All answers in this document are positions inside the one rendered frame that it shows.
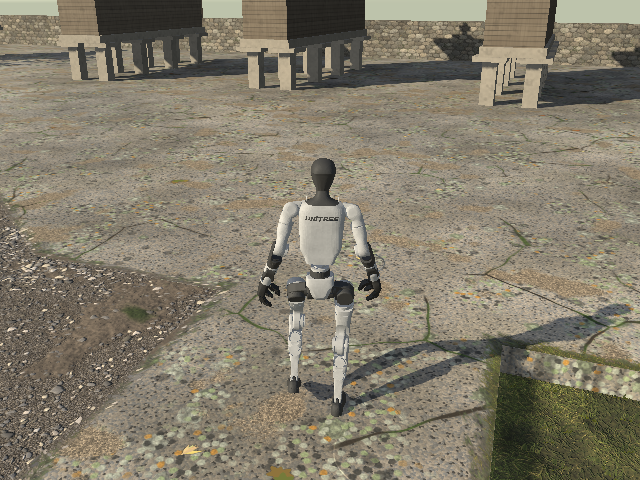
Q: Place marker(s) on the robot right upper arm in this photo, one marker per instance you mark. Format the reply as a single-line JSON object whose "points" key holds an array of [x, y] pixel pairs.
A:
{"points": [[353, 212]]}

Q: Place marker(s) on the right robot foot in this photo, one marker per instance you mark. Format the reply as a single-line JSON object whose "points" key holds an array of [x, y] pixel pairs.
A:
{"points": [[337, 408]]}

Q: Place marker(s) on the robot head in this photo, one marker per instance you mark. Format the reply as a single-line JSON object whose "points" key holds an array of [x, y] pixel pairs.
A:
{"points": [[323, 171]]}

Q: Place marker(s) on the left robot forearm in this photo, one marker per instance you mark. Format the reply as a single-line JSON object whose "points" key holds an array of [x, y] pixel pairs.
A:
{"points": [[271, 267]]}

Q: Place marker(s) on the right robot hand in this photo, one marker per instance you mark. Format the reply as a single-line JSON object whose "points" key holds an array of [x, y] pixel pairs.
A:
{"points": [[376, 285]]}

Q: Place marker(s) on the right robot forearm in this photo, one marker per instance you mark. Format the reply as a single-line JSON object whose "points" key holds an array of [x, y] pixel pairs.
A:
{"points": [[370, 265]]}

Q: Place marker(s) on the left robot hand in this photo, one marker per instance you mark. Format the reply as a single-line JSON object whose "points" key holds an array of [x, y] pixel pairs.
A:
{"points": [[263, 290]]}

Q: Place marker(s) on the robot left upper arm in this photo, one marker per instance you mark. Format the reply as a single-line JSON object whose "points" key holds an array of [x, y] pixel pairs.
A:
{"points": [[289, 211]]}

